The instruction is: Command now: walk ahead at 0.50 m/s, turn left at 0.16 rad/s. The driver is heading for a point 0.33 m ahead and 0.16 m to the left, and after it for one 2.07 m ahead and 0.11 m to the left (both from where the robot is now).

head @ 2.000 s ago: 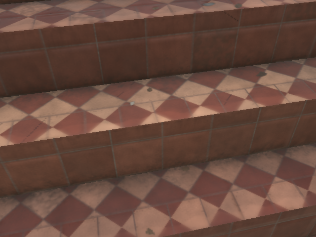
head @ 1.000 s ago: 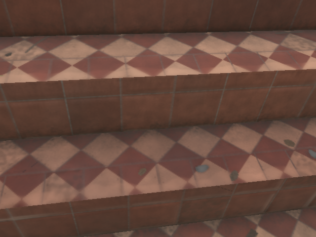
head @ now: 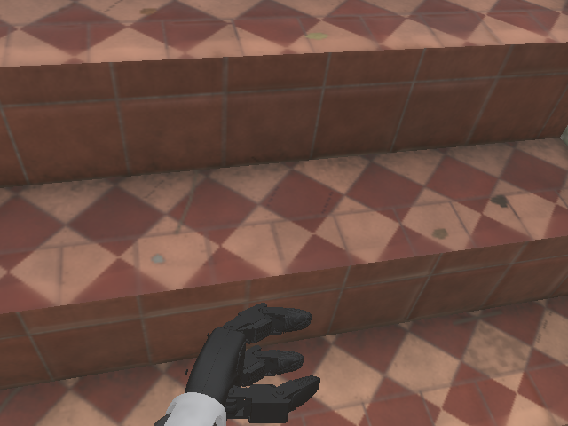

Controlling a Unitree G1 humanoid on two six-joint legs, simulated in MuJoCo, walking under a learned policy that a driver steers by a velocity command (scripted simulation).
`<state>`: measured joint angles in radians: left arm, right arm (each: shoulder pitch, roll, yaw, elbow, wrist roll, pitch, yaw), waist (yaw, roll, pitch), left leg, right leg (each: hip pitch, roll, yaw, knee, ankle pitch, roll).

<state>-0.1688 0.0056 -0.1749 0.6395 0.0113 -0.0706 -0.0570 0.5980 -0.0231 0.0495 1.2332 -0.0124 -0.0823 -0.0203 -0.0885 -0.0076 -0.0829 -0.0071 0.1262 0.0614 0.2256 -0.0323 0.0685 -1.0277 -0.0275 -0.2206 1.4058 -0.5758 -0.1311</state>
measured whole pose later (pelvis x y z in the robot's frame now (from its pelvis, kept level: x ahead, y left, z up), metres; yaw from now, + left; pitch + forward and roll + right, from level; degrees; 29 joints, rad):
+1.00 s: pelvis +0.34 +0.08 +0.37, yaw +23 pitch +2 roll -3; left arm 0.20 0.08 -0.04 0.81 0.00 -0.03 0.06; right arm 0.23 -0.10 0.03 0.87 -0.06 0.01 -0.03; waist -0.03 -0.09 -0.10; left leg -0.35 -0.06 -0.04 0.71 -0.38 0.08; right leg -1.18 0.07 0.18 2.16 0.05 0.05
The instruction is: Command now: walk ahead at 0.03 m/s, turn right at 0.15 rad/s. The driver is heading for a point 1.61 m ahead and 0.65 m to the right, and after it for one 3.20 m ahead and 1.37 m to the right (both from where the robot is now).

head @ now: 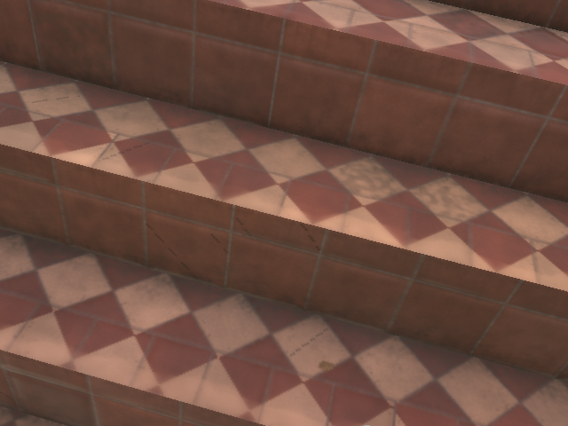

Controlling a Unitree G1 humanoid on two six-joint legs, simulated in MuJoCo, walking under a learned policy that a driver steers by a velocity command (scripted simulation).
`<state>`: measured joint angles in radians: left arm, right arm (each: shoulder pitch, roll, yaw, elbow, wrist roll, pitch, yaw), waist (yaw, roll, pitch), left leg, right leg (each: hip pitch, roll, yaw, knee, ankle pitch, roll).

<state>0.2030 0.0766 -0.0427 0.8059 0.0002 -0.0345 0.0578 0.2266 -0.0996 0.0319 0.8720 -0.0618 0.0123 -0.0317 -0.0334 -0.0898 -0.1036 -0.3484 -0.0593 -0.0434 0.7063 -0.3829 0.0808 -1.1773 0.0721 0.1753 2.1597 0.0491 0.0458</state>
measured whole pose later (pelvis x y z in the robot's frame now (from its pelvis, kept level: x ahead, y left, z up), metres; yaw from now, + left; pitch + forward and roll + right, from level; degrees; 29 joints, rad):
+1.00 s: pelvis +0.22 -0.10 +0.22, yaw -27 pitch +3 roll +0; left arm 0.07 0.21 0.01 0.63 -0.01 -0.01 0.01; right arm 0.23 -0.17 0.00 0.63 -0.05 0.03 -0.07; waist -0.05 -0.07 -0.06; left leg -0.28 -0.02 0.05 0.57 -0.34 0.05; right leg -0.59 0.13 0.17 1.34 -0.51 0.08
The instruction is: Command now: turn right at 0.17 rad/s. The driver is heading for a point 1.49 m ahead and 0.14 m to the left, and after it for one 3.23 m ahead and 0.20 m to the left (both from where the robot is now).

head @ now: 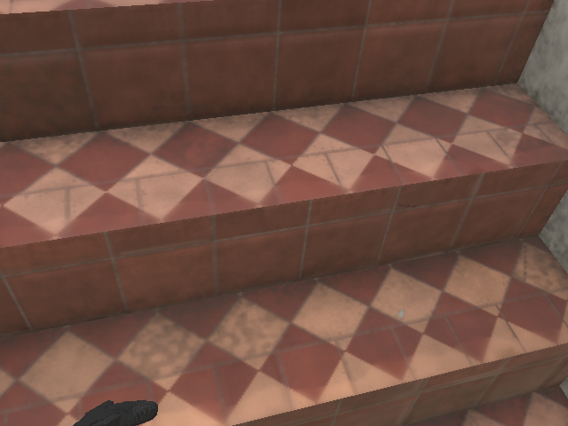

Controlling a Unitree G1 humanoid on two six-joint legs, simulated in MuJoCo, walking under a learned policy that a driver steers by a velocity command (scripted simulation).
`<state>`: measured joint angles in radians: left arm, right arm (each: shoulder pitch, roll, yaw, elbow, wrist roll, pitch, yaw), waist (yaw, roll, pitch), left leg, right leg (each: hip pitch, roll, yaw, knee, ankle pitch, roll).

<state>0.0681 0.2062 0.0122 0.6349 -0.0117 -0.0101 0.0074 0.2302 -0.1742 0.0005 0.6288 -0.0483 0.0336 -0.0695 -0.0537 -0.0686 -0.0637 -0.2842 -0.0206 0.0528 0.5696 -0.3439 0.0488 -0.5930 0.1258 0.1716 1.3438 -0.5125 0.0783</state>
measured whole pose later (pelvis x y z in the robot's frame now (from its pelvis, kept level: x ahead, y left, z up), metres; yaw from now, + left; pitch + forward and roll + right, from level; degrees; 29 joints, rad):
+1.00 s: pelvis +0.16 -0.09 +0.09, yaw -1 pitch +4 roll +0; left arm -0.02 0.12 -0.10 0.57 0.05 -0.05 -0.02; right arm 0.39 -0.20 -0.02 1.04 0.01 -0.07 0.02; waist 0.02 0.02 -0.03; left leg -0.24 0.05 -0.12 0.91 0.05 0.09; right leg -0.92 -0.05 -0.09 1.38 -0.55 -0.05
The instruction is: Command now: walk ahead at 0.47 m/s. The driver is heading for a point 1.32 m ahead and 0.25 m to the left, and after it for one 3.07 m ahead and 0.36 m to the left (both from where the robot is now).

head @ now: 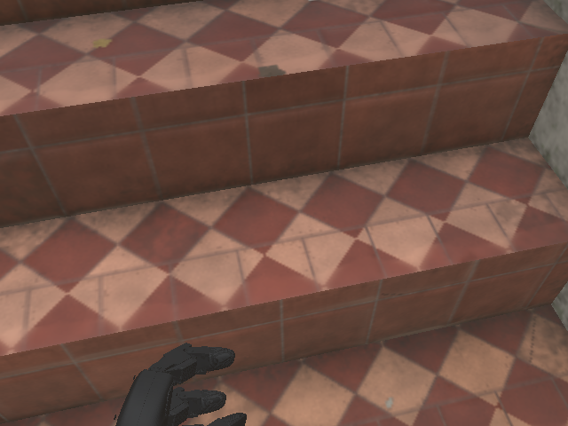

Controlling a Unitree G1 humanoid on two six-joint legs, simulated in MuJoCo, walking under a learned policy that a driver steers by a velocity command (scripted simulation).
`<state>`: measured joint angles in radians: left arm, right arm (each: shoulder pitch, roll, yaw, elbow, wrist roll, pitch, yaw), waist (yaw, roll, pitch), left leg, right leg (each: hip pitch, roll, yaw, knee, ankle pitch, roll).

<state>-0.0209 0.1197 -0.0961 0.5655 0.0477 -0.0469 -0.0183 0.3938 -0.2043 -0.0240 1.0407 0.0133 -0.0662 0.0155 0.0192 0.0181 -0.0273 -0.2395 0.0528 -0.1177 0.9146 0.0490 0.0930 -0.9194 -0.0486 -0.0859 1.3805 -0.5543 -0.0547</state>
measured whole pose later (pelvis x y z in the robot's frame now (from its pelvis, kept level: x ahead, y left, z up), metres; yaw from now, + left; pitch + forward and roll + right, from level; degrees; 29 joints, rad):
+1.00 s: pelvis +0.41 -0.04 +0.36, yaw -2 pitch +4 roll -4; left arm -0.06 0.05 -0.15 0.69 -0.02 -0.03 -0.05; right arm 0.59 -0.06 0.04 1.11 0.00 -0.04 -0.04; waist -0.14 0.02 -0.07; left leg 0.07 0.14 0.08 0.21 -0.34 -0.03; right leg -1.34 -0.11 -0.13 1.76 -0.18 -0.04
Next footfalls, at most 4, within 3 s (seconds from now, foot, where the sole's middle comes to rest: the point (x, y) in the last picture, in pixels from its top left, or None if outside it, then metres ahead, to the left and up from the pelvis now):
0.44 left None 0.30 0.10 -0.42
1.04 right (422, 214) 0.64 -0.18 -0.21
1.62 left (295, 14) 0.85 0.03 0.02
2.30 right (485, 6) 0.90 -0.28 0.01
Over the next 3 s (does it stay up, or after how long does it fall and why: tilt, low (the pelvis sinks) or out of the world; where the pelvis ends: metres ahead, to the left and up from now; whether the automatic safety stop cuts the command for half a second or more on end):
stays up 0.87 0.12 0.79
